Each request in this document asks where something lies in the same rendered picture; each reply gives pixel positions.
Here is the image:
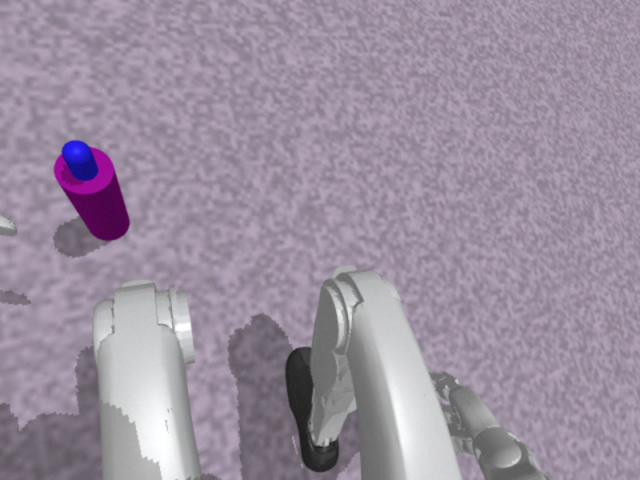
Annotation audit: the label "right robot hand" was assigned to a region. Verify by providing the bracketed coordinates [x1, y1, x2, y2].
[429, 372, 502, 456]

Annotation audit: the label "right robot foot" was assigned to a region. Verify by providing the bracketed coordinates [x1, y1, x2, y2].
[285, 347, 339, 472]

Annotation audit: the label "right robot arm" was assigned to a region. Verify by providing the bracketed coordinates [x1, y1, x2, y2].
[472, 427, 551, 480]

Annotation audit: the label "bottle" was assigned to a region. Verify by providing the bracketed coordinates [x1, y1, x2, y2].
[54, 140, 130, 241]

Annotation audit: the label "left robot hand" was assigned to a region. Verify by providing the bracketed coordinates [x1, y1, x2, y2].
[0, 214, 17, 236]

